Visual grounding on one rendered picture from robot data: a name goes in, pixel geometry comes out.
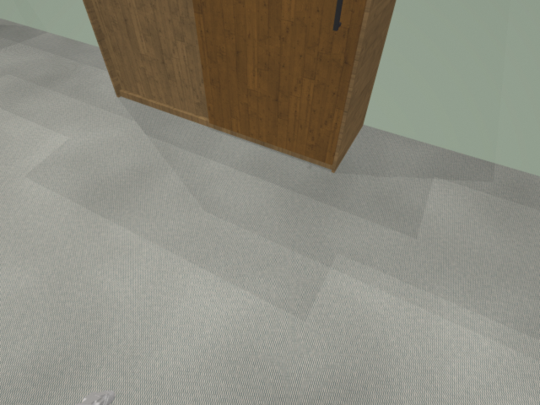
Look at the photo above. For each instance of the wardrobe door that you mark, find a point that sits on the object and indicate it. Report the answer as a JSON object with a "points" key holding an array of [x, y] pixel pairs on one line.
{"points": [[276, 71], [154, 49]]}

